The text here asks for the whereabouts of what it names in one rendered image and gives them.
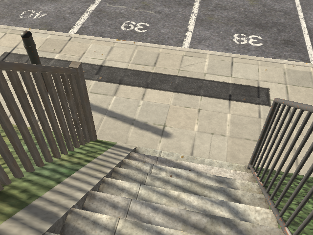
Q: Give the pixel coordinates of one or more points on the stairs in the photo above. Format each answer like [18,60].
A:
[157,192]

